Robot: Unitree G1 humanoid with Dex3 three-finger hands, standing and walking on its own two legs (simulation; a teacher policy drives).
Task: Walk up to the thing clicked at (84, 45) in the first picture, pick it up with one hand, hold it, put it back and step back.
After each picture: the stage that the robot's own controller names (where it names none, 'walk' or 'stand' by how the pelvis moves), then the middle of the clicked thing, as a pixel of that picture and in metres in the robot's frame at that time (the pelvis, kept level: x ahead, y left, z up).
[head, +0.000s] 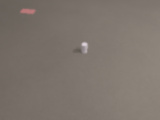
stand; (84, 48) +1.37 -0.02 -0.72
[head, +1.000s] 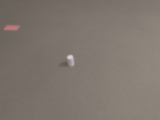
walk; (70, 60) +1.24 +0.21 -0.70
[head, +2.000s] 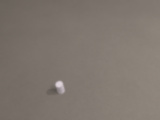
walk; (60, 87) +0.79 +0.29 -0.71
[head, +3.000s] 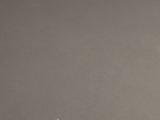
walk; out of the picture +0.47 +0.24 -0.72
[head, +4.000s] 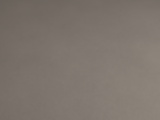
stand; out of the picture +0.39 +0.22 -0.72
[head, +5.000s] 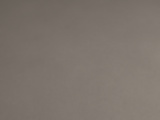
stand; out of the picture +0.33 +0.23 -0.72
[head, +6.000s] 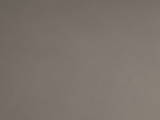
stand; out of the picture +0.40 +0.19 -0.71
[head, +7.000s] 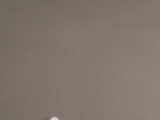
stand; out of the picture +0.43 +0.20 -0.70
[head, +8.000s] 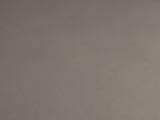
stand; out of the picture +0.42 +0.23 -0.70
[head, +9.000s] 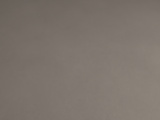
stand; out of the picture +0.40 +0.21 -0.72
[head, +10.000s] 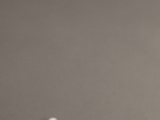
stand; out of the picture +0.39 +0.20 -0.69
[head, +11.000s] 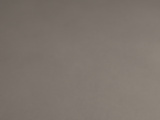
stand; out of the picture +0.38 +0.21 -0.72
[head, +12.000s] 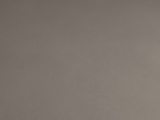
stand; out of the picture +0.38 +0.21 -0.73
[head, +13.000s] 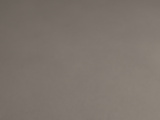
stand; out of the picture +0.36 +0.21 -0.73
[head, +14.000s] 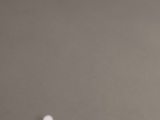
go down; out of the picture +0.39 +0.21 -0.69
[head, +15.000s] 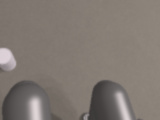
go down; (5, 60) +0.44 +0.29 -0.29
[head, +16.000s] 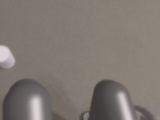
close in; (4, 57) +0.43 +0.30 -0.28
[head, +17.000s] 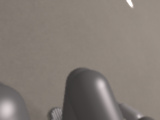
close in; out of the picture +0.40 +0.33 -0.21
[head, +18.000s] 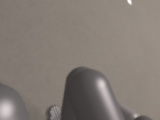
close; out of the picture +0.39 +0.34 -0.22
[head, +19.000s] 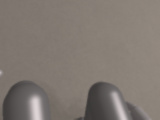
lift; out of the picture +0.35 +0.31 -0.10
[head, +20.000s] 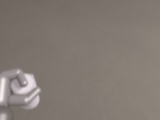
hold; (26, 92) +0.33 +0.19 +0.03
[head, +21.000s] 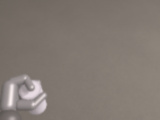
hold; (34, 98) +0.32 +0.18 +0.00
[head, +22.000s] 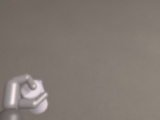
hold; (35, 97) +0.33 +0.17 +0.00
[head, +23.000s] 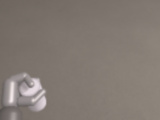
crouch; (33, 95) +0.34 +0.18 -0.02
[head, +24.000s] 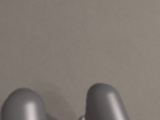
lower; out of the picture +0.45 +0.29 -0.11
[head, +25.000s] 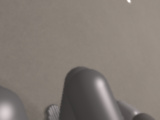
lower; out of the picture +0.40 +0.35 -0.22
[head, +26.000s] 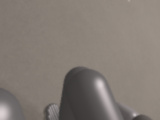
lower; out of the picture +0.40 +0.35 -0.22
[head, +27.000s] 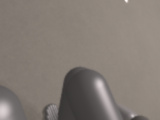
lower; out of the picture +0.39 +0.35 -0.22
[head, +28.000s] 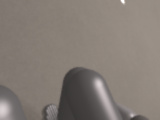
lower; out of the picture +0.39 +0.35 -0.22
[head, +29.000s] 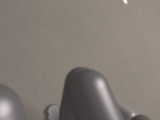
open; out of the picture +0.39 +0.35 -0.22
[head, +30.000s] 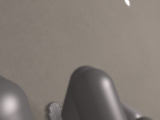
rise; out of the picture +0.39 +0.34 -0.22
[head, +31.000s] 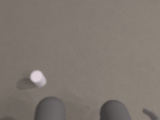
walk; (38, 79) +0.44 +0.26 -0.44
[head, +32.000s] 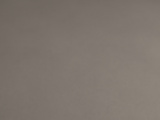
stand; out of the picture +0.39 +0.21 -0.66
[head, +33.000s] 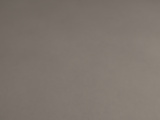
stand; out of the picture +0.39 +0.23 -0.67
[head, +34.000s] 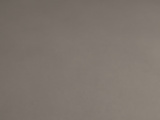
stand; out of the picture +0.40 +0.21 -0.69
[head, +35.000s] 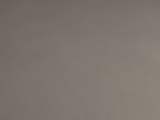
stand; out of the picture +0.41 +0.21 -0.72
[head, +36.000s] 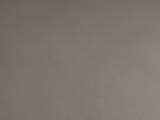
stand; out of the picture +0.38 +0.22 -0.73
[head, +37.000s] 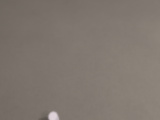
walk; (54, 118) +0.42 +0.21 -0.71
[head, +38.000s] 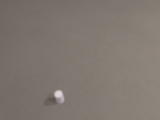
walk; (59, 97) +0.63 +0.23 -0.71
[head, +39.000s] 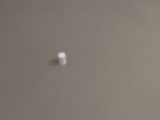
stand; (62, 58) +1.00 +0.20 -0.69
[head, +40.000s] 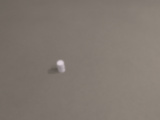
stand; (60, 66) +0.99 +0.23 -0.70
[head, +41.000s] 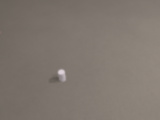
stand; (61, 75) +0.99 +0.22 -0.72
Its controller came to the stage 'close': yes
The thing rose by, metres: 0.71
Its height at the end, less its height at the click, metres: +0.00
